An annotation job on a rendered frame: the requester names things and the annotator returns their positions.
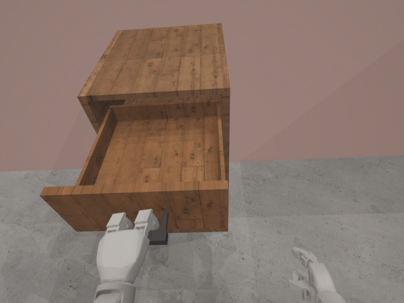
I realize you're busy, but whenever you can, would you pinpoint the cabinet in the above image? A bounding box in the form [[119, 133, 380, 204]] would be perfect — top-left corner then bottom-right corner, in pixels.
[[77, 23, 230, 233]]

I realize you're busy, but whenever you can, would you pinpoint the robot right forearm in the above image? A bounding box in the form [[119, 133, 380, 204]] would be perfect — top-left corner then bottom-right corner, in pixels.
[[315, 290, 346, 303]]

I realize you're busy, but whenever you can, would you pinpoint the robot left forearm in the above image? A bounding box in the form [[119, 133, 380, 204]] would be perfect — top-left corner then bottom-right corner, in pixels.
[[93, 281, 136, 303]]

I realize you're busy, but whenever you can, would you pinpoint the handle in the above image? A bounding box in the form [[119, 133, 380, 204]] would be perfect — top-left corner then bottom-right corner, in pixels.
[[147, 211, 169, 245]]

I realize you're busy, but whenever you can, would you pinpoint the robot left hand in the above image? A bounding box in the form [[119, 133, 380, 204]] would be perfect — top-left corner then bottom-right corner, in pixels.
[[97, 209, 160, 284]]

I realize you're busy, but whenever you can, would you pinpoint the robot right hand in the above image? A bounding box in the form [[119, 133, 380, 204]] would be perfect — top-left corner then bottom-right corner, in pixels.
[[289, 247, 337, 303]]

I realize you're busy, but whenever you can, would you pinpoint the drawer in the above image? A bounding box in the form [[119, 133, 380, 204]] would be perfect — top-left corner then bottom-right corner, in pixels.
[[40, 100, 228, 232]]

